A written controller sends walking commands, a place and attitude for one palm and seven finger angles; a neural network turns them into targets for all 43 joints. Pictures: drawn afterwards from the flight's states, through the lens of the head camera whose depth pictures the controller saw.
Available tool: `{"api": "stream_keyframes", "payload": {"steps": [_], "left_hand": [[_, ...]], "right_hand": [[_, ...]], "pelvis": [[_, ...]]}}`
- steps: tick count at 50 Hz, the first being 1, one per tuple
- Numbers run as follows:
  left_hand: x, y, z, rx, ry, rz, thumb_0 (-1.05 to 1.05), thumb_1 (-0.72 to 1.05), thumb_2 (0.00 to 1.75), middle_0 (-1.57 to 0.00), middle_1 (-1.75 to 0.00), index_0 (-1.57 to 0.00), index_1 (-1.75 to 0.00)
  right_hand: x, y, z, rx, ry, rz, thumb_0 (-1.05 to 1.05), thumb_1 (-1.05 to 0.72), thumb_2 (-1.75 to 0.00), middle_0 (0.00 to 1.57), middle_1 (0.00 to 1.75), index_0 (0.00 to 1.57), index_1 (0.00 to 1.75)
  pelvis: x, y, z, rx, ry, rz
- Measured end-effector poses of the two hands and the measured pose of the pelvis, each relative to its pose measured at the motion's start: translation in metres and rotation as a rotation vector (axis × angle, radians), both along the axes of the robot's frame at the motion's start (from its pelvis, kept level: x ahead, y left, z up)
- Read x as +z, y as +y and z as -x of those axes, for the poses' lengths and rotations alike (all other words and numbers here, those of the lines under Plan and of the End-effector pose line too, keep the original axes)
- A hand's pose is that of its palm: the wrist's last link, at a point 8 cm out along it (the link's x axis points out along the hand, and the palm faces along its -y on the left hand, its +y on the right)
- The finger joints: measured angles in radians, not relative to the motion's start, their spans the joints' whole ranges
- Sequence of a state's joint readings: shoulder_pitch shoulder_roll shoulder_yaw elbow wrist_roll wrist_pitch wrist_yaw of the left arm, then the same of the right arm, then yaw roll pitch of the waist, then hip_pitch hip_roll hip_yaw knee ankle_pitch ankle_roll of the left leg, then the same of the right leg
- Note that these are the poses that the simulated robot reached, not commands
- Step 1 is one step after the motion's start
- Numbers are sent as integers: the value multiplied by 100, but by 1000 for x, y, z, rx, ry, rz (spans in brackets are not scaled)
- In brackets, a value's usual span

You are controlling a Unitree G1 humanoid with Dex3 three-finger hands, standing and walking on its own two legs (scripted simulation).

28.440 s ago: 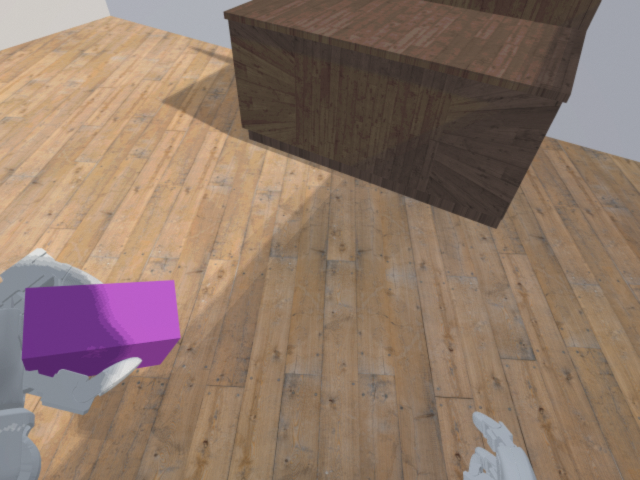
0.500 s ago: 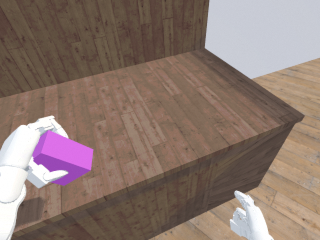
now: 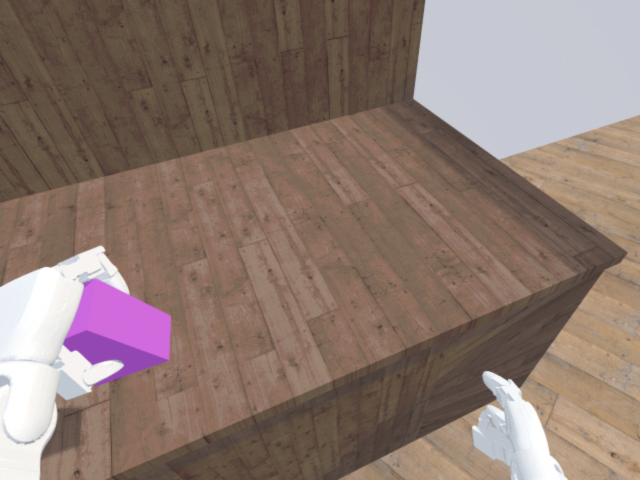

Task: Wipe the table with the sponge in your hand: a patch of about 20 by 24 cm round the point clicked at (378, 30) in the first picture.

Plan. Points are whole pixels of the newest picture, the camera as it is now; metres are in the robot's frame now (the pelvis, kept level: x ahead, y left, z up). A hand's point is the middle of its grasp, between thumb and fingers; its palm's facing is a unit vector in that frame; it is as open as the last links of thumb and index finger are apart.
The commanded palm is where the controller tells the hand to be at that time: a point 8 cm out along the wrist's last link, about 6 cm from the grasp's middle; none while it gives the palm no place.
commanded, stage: turn the palm down, sponge in hand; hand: left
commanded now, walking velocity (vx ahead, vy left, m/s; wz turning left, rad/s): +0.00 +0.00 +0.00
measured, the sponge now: (109, 341) +0.23 +0.27 +0.10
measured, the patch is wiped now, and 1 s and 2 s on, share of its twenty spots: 0.00 0.00 0.00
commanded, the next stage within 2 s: move the sponge above the wiping area in 0.96 s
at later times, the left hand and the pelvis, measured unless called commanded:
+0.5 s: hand (16, 341) +0.20 +0.34 +0.14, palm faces +0.21 -0.07 -0.97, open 9.8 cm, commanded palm +0.16 +0.31 +0.18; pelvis -0.02 +0.02 +0.01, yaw +2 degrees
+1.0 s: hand (57, 366) +0.19 +0.31 +0.10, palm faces +0.05 -0.14 -0.99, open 9.8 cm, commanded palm +0.15 +0.29 +0.18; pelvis -0.03 +0.01 +0.02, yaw +2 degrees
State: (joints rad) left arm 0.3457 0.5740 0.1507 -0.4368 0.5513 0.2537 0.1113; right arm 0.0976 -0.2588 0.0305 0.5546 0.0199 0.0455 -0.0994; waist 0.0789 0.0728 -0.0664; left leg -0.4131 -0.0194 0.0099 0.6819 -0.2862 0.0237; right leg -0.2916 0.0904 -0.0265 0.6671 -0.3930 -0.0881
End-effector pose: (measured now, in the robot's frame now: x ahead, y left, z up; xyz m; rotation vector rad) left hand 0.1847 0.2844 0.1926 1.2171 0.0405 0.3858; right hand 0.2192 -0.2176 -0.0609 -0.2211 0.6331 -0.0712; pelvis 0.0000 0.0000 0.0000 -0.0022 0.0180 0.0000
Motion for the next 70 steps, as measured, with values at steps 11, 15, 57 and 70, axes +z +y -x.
{"api": "stream_keyframes", "payload": {"steps": [11,15,57,70], "left_hand": [[-35,31,7,199,251,12,0,-47,104,-75,-136,-76,-136],[-37,8,5,50,233,-62,0,-47,104,-76,-136,-76,-135],[-42,-13,4,55,295,-190,0,-47,104,-76,-136,-76,-135],[-49,36,14,348,386,-106,0,-47,104,-75,-136,-76,-136]], "right_hand": [[7,39,-18,72,6,-39,1,-91,-90,21,30,20,29],[10,52,-14,101,2,-25,1,-91,-90,21,30,20,29],[14,31,-11,107,-17,-33,1,-91,-90,20,30,20,29],[10,13,-17,66,18,-53,1,-91,-90,21,30,20,29]], "pelvis": [[7,15,10,29,-19,11],[8,18,14,25,-31,14],[16,2,21,12,-87,2],[16,-2,11,21,-75,2]]}}
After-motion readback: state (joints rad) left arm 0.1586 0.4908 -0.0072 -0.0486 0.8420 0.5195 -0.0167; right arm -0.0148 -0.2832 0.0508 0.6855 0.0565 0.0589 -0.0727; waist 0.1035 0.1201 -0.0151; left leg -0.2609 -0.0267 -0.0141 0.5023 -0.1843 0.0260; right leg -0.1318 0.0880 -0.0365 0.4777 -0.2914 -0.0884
